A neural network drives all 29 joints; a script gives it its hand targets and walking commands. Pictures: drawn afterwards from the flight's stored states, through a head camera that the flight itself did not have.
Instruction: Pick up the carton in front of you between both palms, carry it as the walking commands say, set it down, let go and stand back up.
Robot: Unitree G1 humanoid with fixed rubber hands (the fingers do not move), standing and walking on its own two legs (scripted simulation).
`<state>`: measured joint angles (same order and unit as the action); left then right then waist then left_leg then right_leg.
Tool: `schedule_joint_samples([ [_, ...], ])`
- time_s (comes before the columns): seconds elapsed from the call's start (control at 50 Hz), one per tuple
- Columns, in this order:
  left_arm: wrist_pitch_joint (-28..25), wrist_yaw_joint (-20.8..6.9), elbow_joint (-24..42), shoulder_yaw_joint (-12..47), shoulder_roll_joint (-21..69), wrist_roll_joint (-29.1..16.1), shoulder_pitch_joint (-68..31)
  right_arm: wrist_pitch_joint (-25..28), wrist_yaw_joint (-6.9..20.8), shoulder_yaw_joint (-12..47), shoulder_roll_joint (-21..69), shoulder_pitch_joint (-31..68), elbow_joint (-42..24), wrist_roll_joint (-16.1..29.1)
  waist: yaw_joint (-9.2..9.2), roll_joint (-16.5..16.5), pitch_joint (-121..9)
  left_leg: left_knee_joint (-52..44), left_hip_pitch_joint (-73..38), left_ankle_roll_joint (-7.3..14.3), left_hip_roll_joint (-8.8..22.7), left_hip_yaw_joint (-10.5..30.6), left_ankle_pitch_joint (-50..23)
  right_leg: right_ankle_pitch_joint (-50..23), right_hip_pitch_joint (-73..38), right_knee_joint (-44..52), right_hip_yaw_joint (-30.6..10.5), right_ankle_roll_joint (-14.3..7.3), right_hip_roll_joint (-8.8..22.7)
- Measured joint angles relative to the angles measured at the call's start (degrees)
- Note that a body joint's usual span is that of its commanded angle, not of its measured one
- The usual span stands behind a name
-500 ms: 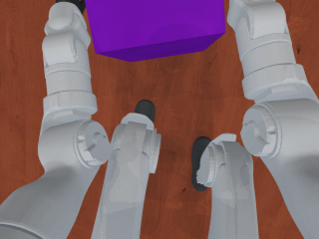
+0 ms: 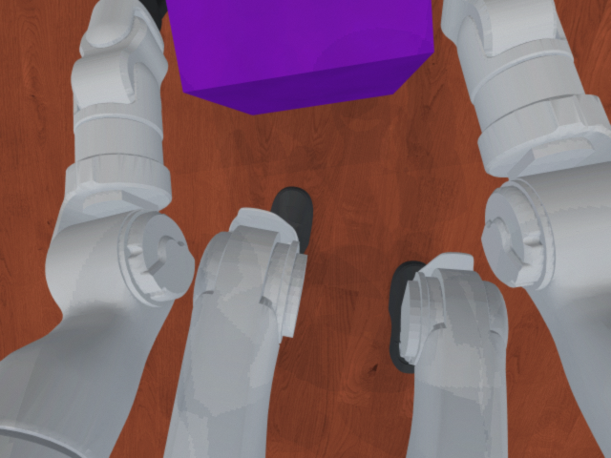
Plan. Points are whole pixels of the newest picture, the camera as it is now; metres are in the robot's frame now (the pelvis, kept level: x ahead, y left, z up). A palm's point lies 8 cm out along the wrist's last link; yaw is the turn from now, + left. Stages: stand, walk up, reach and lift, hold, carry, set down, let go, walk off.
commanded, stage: set down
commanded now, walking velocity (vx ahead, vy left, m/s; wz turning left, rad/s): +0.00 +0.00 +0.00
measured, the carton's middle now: out of the picture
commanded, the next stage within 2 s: none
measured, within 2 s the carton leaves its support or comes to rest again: rests again in 0.84 s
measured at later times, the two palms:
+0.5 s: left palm (145, 11) +0.47 +0.31 -0.19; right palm out of the picture +0.58 +0.02 -0.20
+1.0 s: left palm (147, 31) +0.46 +0.32 -0.22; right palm out of the picture +0.59 -0.02 -0.22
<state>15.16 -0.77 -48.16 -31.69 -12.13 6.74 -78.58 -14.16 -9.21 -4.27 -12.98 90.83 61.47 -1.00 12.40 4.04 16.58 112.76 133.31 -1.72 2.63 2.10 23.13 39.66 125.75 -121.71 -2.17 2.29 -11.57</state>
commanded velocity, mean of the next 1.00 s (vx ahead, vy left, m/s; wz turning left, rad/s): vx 0.00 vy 0.00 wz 0.00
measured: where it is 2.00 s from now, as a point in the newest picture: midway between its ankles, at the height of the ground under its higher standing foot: (344, 298)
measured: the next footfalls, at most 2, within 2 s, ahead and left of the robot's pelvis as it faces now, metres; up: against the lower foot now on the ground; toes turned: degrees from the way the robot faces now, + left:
none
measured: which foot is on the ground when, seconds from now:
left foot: down 0.00-1.00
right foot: down 0.00-1.00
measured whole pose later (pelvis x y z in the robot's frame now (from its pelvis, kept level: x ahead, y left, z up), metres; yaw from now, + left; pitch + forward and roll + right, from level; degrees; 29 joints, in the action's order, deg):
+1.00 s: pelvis +0.00 +0.00 -0.02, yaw +0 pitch +38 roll +3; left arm 1.3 1.5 -70.2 -31.2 -20.9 -1.0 -85.4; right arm -9.4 -4.9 8.1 -22.4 96.6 66.0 7.5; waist 11.7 2.2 28.3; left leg 117.4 130.3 -1.1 4.5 -0.1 24.6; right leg 39.5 123.9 -127.0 -2.6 1.7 -10.1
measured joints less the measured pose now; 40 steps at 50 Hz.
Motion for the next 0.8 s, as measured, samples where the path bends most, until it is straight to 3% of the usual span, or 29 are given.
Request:
schedule_joint_samples([
  [0.24,-1.3,-1.0,-6.7,-1.1,-3.1,1.2,-5.2,0.2,1.8,1.7,-1.2,5.0,4.6,-0.3,-0.03,-0.6,7.1,1.2,-2.5,-0.8,0.7,-0.2,-0.8,-1.3,-1.2,-2.3,-0.1,-0.5,-0.9],
  [0.36,-2.4,-2.0,-7.3,-2.0,-4.1,0.5,-4.3,1.1,3.3,2.1,-0.9,5.4,4.3,0.3,-0.24,-0.4,7.3,2.1,-2.6,-1.1,0.9,-0.1,0.5,0.0,-1.3,-3.1,0.0,-0.9,-0.9],
  [0.68,-5.1,-3.6,-9.4,-3.9,-4.1,0.7,-3.1,2.9,5.5,-2.0,0.4,4.0,4.4,-4.3,-0.5,-1.2,6.3,3.7,-2.0,-1.4,0.5,-0.3,1.4,1.5,-0.9,-5.1,0.1,-1.4,-0.5],
  [0.8,-7.9,-2.8,-13.4,-4.9,-4.4,0.9,-4.4,4.1,6.2,1.0,-1.0,4.1,4.4,-3.2,-0.56,-1.8,7.6,4.0,-2.5,-1.3,0.5,-0.5,1.3,1.6,-1.5,-5.5,-0.1,-1.1,-0.4],
])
